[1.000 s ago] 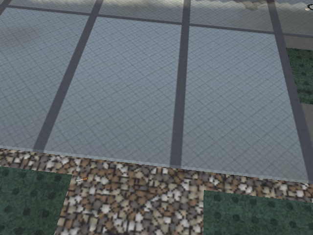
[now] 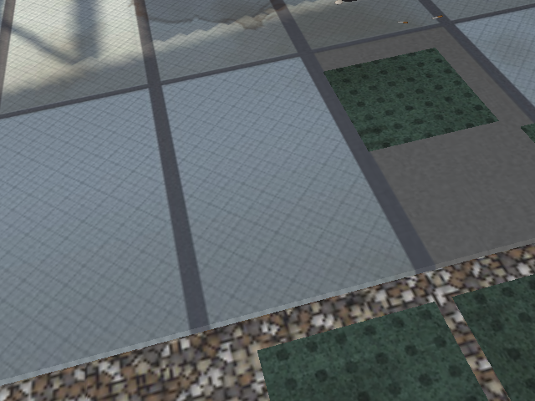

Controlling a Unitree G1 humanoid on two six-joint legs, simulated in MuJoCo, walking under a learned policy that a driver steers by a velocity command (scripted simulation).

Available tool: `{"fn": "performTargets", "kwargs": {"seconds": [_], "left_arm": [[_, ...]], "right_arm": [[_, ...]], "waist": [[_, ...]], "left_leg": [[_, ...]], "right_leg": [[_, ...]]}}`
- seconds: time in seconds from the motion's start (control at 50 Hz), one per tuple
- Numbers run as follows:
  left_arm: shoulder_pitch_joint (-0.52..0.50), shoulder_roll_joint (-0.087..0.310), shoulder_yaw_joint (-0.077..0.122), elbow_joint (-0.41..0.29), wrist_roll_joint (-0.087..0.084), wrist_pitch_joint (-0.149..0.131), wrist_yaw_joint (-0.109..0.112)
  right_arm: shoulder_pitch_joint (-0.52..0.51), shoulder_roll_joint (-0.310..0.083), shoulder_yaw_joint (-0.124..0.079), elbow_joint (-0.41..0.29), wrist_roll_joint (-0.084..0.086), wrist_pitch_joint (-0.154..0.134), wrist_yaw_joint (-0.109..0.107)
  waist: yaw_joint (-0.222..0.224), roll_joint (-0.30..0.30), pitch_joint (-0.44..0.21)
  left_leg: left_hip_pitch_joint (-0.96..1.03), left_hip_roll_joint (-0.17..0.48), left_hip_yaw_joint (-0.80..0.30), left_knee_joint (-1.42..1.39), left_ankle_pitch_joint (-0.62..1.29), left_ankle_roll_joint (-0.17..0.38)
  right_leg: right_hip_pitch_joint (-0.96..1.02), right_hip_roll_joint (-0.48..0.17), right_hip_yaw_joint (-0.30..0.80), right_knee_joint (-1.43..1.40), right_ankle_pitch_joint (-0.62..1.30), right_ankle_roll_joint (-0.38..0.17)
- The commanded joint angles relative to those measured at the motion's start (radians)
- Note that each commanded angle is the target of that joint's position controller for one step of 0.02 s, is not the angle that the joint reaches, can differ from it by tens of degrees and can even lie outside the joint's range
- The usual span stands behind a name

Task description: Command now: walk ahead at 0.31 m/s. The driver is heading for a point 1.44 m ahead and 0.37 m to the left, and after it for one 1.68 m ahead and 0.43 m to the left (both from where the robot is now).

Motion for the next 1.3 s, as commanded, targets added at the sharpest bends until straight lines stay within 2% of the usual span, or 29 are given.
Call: {"fn": "performTargets", "kwargs": {"seconds": [0.02,0.28,0.32,0.34,0.36,0.38,0.4,0.42,0.44,0.46,0.5,0.54,0.62,0.78,0.82,0.84,0.86,0.88,0.9,0.92,0.98,1.04,1.16,1.18,1.2,1.22,1.24,1.26,1.3], "left_arm": [[0.004,0.181,0.054,-0.040,0.002,-0.035,0.006],[0.043,0.217,0.078,0.066,-0.022,-0.038,-0.013],[0.001,0.239,0.082,0.060,-0.024,-0.026,-0.005],[-0.005,0.231,0.079,0.054,-0.024,-0.018,0.003],[0.010,0.203,0.065,0.040,-0.011,-0.021,0.013],[0.070,0.103,0.029,-0.025,0.027,-0.038,0.010],[0.049,0.129,0.024,-0.008,0.021,-0.065,0.000],[-0.011,0.196,0.041,-0.021,-0.019,-0.075,-0.012],[-0.048,0.190,0.035,-0.030,-0.021,-0.078,-0.011],[-0.071,0.188,0.036,-0.031,-0.001,-0.073,-0.003],[-0.055,0.187,0.041,-0.026,0.011,-0.047,0.005],[-0.013,0.153,0.032,-0.006,0.012,-0.029,0.011],[-0.088,0.124,0.021,-0.018,0.015,-0.017,0.020],[-0.200,0.144,0.035,-0.043,-0.002,-0.027,-0.003],[-0.161,0.144,0.042,-0.032,0.004,-0.042,-0.005],[-0.150,0.196,0.050,-0.045,0.023,-0.046,0.002],[-0.170,0.244,0.058,-0.051,0.043,-0.032,0.008],[-0.112,0.141,0.035,-0.021,0.038,-0.027,0.002],[-0.126,0.104,0.019,-0.020,0.023,-0.030,-0.008],[-0.151,0.090,0.015,-0.012,0.017,-0.029,-0.015],[-0.225,0.135,0.025,-0.009,-0.003,-0.009,-0.023],[-0.173,0.199,0.054,-0.008,-0.009,0.014,-0.013],[-0.199,0.192,0.066,-0.017,-0.039,0.043,0.014],[-0.189,0.180,0.064,-0.018,-0.039,0.047,0.021],[-0.202,0.146,0.055,-0.037,-0.032,0.046,0.022],[-0.203,0.125,0.051,-0.057,-0.028,0.042,0.018],[-0.172,0.175,0.069,-0.040,-0.015,0.038,0.017],[-0.134,0.207,0.088,-0.016,-0.022,0.039,0.014],[-0.089,0.174,0.086,0.012,-0.024,0.059,0.015]], "right_arm": [[-0.105,-0.046,0.002,-0.075,0.006,-0.029,0.010],[-0.179,-0.031,0.032,-0.152,0.020,-0.044,0.056],[-0.106,-0.061,0.016,-0.152,0.014,-0.044,0.058],[0.018,-0.102,-0.009,-0.121,0.007,-0.043,0.051],[0.163,-0.168,-0.039,-0.095,0.009,-0.038,0.039],[0.236,-0.316,-0.069,-0.106,-0.003,-0.034,0.023],[0.239,-0.240,-0.042,-0.135,-0.002,-0.034,0.023],[0.183,-0.184,-0.024,-0.141,-0.004,-0.032,0.023],[0.141,-0.152,-0.017,-0.143,0.005,-0.029,0.020],[0.091,-0.136,-0.012,-0.149,0.011,-0.023,0.018],[0.021,-0.136,-0.008,-0.165,-0.006,-0.015,0.009],[-0.004,-0.150,-0.013,-0.158,-0.011,-0.015,0.000],[0.007,-0.159,-0.018,-0.130,0.010,0.009,-0.025],[0.015,-0.140,-0.014,-0.126,0.012,0.055,-0.041],[-0.007,-0.111,-0.001,-0.131,0.013,0.053,-0.042],[0.034,-0.065,0.014,-0.137,-0.006,0.046,-0.040],[0.153,-0.033,0.024,-0.124,-0.016,0.038,-0.039],[0.147,-0.080,0.018,-0.115,-0.021,0.040,-0.042],[0.125,-0.125,0.003,-0.100,-0.014,0.049,-0.044],[0.101,-0.111,0.002,-0.084,-0.012,0.061,-0.047],[0.057,-0.055,0.014,-0.077,-0.014,0.078,-0.043],[0.025,-0.050,0.011,-0.072,-0.001,0.066,-0.046],[0.060,-0.045,-0.001,-0.043,0.000,0.039,-0.039],[0.072,-0.069,-0.009,-0.041,-0.007,0.033,-0.036],[0.088,-0.134,-0.025,-0.043,-0.024,0.032,-0.039],[0.067,-0.180,-0.038,-0.037,-0.037,0.034,-0.034],[0.013,-0.132,-0.024,-0.071,-0.052,0.026,-0.035],[-0.018,-0.094,-0.010,-0.083,-0.050,0.020,-0.041],[-0.071,-0.077,-0.004,-0.087,-0.014,0.011,-0.047]], "waist": [[0.042,-0.155,0.014],[0.076,-0.106,0.095],[0.013,-0.113,0.040],[-0.052,-0.091,-0.050],[-0.114,-0.056,-0.153],[-0.078,0.225,-0.271],[-0.108,0.201,-0.418],[-0.114,0.114,-0.306],[-0.090,0.039,-0.215],[-0.061,-0.022,-0.138],[-0.004,0.014,-0.087],[0.023,0.031,-0.090],[0.005,0.048,-0.117],[-0.027,0.110,-0.106],[0.008,0.114,-0.098],[-0.012,0.020,-0.152],[-0.082,-0.212,-0.172],[-0.048,-0.256,-0.201],[-0.035,-0.177,-0.160],[-0.040,-0.138,-0.141],[-0.053,-0.179,-0.052],[-0.011,-0.217,-0.080],[-0.041,-0.203,-0.099],[-0.042,-0.172,-0.106],[-0.037,-0.034,-0.085],[-0.016,0.202,-0.026],[-0.030,0.204,-0.022],[-0.012,0.131,-0.024],[0.012,0.084,-0.005]], "left_leg": [[-0.139,0.028,-0.017,-0.133,0.085,-0.003],[-0.126,0.018,0.022,-0.328,0.045,0.081],[0.033,-0.043,0.083,-0.370,0.027,0.117],[0.225,-0.099,0.112,-0.414,0.075,0.139],[0.484,-0.069,0.030,-0.413,0.173,0.176],[0.841,0.241,-0.485,-0.446,0.310,0.363],[0.909,0.339,-0.749,-0.564,0.396,0.448],[0.830,0.300,-0.568,-0.556,0.462,0.406],[0.715,0.248,-0.437,-0.543,0.511,0.366],[0.587,0.208,-0.364,-0.557,0.548,0.336],[0.397,0.158,-0.307,-0.608,0.605,0.323],[0.328,0.134,-0.260,-0.619,0.699,0.330],[0.317,0.084,-0.232,-0.579,0.665,0.282],[0.402,0.088,-0.405,-0.467,0.433,0.221],[0.377,0.040,-0.406,-0.404,0.353,0.173],[0.312,-0.016,-0.353,-0.300,0.192,0.126],[0.132,-0.154,-0.231,-0.130,-0.307,0.057],[0.094,-0.139,-0.206,-0.004,-0.511,0.000],[0.094,-0.111,-0.216,0.080,-0.479,-0.028],[0.094,-0.092,-0.200,0.093,-0.433,-0.048],[0.173,-0.055,-0.107,-0.121,-0.330,-0.079],[0.212,-0.095,-0.067,-0.251,-0.253,-0.071],[0.346,-0.103,-0.051,-0.532,-0.041,-0.003],[0.430,-0.054,-0.075,-0.557,0.016,0.025],[0.466,0.078,-0.190,-0.593,0.025,0.096],[0.423,0.215,-0.353,-0.651,0.139,0.216],[0.405,0.325,-0.414,-0.665,0.289,0.305],[0.402,0.315,-0.368,-0.646,0.375,0.306],[0.451,0.246,-0.238,-0.594,0.460,0.250]], "right_leg": [[0.130,-0.247,0.216,-0.226,-0.140,-0.134],[0.227,-0.319,0.004,-0.196,0.128,-0.120],[0.210,-0.287,-0.066,-0.040,0.507,-0.078],[0.171,-0.235,-0.132,0.160,0.724,-0.039],[0.017,-0.190,-0.169,0.399,0.667,0.020],[-0.404,-0.015,-0.184,0.835,-0.019,0.120],[-0.504,0.044,0.027,1.017,-0.403,0.133],[-0.566,-0.020,0.064,1.042,-0.349,0.118],[-0.566,-0.065,0.041,0.985,-0.284,0.106],[-0.546,-0.096,0.028,0.905,-0.235,0.109],[-0.424,-0.105,0.021,0.824,-0.173,0.121],[-0.382,-0.085,0.007,0.746,-0.137,0.149],[-0.359,-0.045,0.010,0.537,0.005,0.176],[-0.264,0.003,0.047,0.216,0.019,0.138],[-0.112,-0.023,0.035,0.016,0.227,0.090],[0.044,-0.175,0.155,0.019,0.488,0.032],[0.197,-0.362,0.371,0.055,0.822,-0.137],[0.173,-0.439,0.523,0.021,0.757,-0.244],[0.135,-0.391,0.473,0.018,0.641,-0.233],[0.109,-0.327,0.400,0.017,0.523,-0.186],[-0.014,-0.203,0.282,-0.018,0.337,-0.110],[0.042,-0.186,0.308,-0.007,0.340,-0.128],[-0.011,-0.163,0.375,0.011,0.196,-0.095],[-0.090,-0.137,0.351,0.041,0.135,-0.059],[-0.211,-0.075,0.253,0.152,0.047,-0.004],[-0.321,0.060,0.082,0.287,-0.196,0.051],[-0.352,0.040,0.057,0.533,-0.384,0.093],[-0.364,0.027,0.076,0.681,-0.382,0.107],[-0.419,0.007,0.078,0.767,-0.289,0.137]]}}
